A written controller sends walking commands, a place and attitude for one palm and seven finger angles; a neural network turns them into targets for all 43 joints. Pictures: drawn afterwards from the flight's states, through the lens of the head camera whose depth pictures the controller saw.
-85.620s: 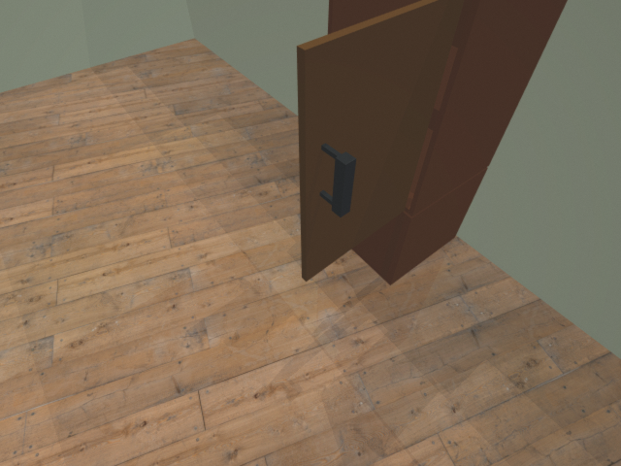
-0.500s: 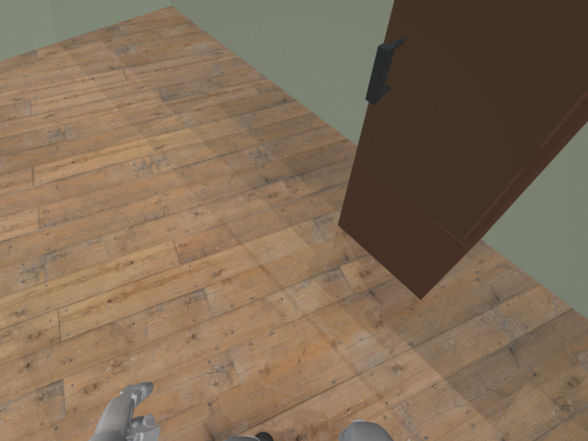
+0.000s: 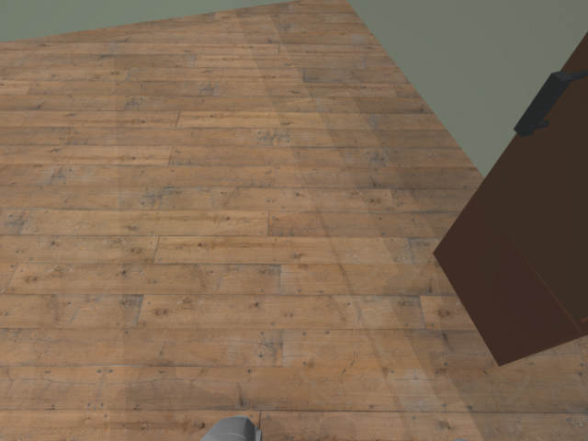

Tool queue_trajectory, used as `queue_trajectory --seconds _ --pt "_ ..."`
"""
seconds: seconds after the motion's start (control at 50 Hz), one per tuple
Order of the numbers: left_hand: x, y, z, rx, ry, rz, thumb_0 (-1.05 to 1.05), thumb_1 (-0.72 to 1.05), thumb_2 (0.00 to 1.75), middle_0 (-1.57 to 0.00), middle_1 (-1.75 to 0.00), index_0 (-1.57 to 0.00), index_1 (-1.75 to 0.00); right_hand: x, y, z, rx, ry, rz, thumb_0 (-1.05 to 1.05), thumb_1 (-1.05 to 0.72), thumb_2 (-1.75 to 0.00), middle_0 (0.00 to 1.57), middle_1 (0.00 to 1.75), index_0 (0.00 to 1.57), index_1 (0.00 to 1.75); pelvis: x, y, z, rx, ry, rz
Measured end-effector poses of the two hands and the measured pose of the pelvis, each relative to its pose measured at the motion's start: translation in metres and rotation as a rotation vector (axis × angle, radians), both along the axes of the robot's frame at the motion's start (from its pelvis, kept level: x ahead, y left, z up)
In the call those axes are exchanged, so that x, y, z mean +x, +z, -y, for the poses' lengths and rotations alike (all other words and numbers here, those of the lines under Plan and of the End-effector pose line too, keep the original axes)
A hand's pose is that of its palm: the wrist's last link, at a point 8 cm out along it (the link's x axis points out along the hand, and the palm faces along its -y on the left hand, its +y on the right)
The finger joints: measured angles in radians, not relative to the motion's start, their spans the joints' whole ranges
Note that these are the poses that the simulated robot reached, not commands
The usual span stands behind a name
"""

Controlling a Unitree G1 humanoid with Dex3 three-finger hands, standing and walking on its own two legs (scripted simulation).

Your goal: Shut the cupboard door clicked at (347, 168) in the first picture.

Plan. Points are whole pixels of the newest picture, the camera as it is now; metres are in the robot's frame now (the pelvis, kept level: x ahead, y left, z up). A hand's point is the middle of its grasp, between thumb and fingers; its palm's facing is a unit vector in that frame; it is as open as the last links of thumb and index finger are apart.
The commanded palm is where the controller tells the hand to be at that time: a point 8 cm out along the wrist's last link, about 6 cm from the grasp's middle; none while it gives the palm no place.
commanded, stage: walk to a spot facing it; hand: left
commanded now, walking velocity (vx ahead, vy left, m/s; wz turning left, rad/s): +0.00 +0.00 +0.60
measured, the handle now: (550, 103) +0.72 -0.45 +0.01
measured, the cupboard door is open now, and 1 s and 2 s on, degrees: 2 2 2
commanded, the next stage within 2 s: turn to face it in 1.62 s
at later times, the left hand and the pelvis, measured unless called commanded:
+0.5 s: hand (155, 433) +0.13 +0.22 -0.14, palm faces +0.22 -0.94 -0.28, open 7.4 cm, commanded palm none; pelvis +0.06 -0.02 +0.00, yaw +15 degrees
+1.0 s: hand out of the picture +0.04 +0.20 -0.19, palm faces +0.58 -0.79 -0.21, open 7.4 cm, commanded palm none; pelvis +0.16 +0.05 -0.01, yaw +34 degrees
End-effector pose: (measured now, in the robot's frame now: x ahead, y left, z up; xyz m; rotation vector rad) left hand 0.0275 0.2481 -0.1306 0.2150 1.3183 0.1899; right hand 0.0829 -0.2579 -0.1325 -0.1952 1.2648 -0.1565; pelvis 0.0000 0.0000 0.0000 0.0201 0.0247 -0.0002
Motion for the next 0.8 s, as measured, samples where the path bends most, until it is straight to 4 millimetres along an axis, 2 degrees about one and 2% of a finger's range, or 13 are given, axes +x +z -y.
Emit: queue_trajectory --seconds 0.08,0.14,0.24,0.32,0.44,0.5,0.56,0.66,0.74,0.8 --pt "-0.025 -0.021 -0.023 -0.016 0.082 -0.057 0.01 0.9 0.89 -0.2 -0.3 -0.21 -0.29 0.046 0.004 -0.022 -0.03 0.098 0.089 0.0 -0.91 -0.9 0.19 0.3 0.2 0.3 0.006 -0.012 -0.015 -0.003 0.047 -0.004" --pt "-0.026 -0.018 -0.033 -0.014 0.11 -0.076 0.01 0.91 0.89 -0.2 -0.3 -0.2 -0.29 0.061 0.015 -0.034 -0.045 0.136 0.123 0.0 -0.91 -0.9 0.2 0.3 0.2 0.3 0.008 -0.005 -0.019 -0.014 0.067 -0.001" --pt "0.003 -0.003 -0.041 -0.012 0.13 0.023 0.01 0.91 0.89 -0.2 -0.3 -0.2 -0.29 0.064 0.024 -0.043 -0.052 0.175 0.105 0.0 -0.91 -0.9 0.2 0.3 0.2 0.3 0.012 0.007 -0.021 -0.036 0.124 -0.001" --pt "0.032 0.009 -0.039 -0.004 0.134 0.123 0.01 0.91 0.89 -0.2 -0.3 -0.2 -0.29 0.059 0.022 -0.04 -0.036 0.191 0.068 0.0 -0.91 -0.9 0.2 0.3 0.2 0.3 0.018 0.01 -0.016 -0.036 0.163 -0.001" --pt "0.073 0.022 -0.022 0.015 0.121 0.216 0.01 0.91 0.89 -0.2 -0.3 -0.2 -0.29 0.052 0.005 -0.019 0.002 0.183 -0.002 0.0 -0.91 -0.9 0.2 0.3 0.2 0.3 0.04 0.006 0.003 -0.018 0.217 -0.006" --pt "0.082 0.023 -0.011 0.046 0.137 0.26 0.01 0.91 0.89 -0.2 -0.3 -0.2 -0.29 0.058 -0.013 -0.005 0.015 0.188 -0.046 0.0 -0.91 -0.9 0.2 0.3 0.2 0.3 0.056 -0.004 0.015 -0.01 0.26 -0.006" --pt "0.072 0.03 0.001 0.053 0.21 0.246 0.0 0.91 0.89 -0.2 -0.3 -0.2 -0.29 0.076 -0.014 0.0 0.017 0.231 -0.091 0.0 -0.91 -0.9 0.2 0.3 0.2 0.3 0.072 0.002 0.018 -0.01 0.322 0.005" --pt "0.042 0.029 0.021 0.03 0.331 0.135 0.0 0.9 0.89 -0.2 -0.3 -0.2 -0.29 0.126 -0.003 -0.009 0.032 0.302 -0.091 0.0 -0.91 -0.9 0.19 0.3 0.2 0.3 0.101 0.013 0.016 0.012 0.396 0.0" --pt "0.017 0.02 0.037 -0.01 0.426 0.036 0.01 0.9 0.89 -0.2 -0.3 -0.2 -0.29 0.172 0.0 -0.032 0.03 0.385 -0.083 0.0 -0.91 -0.9 0.19 0.3 0.2 0.3 0.119 0.014 0.009 0.014 0.456 -0.002" --pt "-0.002 0.01 0.046 -0.046 0.5 -0.033 0.01 0.9 0.89 -0.2 -0.3 -0.2 -0.29 0.21 0.0 -0.059 0.024 0.465 -0.067 0.0 -0.91 -0.9 0.19 0.3 0.2 0.3 0.131 0.009 0.0 0.005 0.499 -0.001"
